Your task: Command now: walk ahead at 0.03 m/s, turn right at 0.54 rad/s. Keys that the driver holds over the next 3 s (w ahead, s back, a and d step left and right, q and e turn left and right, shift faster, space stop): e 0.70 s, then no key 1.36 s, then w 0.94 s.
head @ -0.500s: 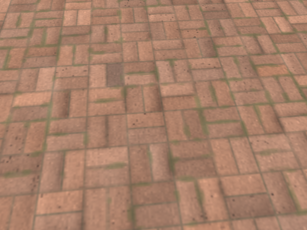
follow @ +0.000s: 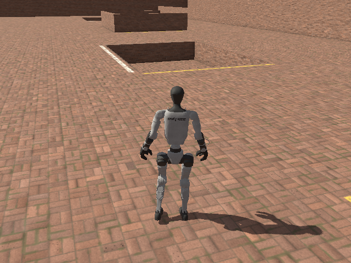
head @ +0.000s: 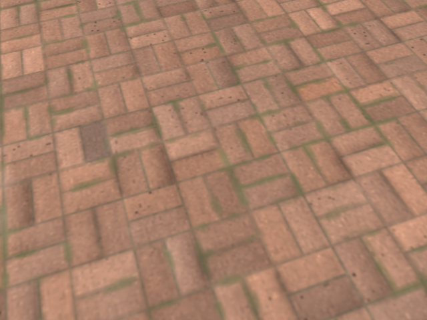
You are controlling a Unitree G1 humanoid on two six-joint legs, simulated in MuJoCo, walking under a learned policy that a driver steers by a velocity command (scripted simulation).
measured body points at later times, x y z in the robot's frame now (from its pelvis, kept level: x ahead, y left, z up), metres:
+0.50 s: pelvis +0.01 +0.03 +0.01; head +0.05 +0.02 +0.45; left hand +0.26 +0.23 -0.09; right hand +0.05 -0.28 -0.10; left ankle +0.04 +0.16 -0.74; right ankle -0.03 -0.10 -0.70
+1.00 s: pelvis +0.01 +0.01 +0.00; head +0.03 +0.00 +0.45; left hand +0.29 +0.15 -0.09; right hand +0.00 -0.30 -0.10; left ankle +0.07 +0.12 -0.74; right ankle -0.03 -0.09 -0.74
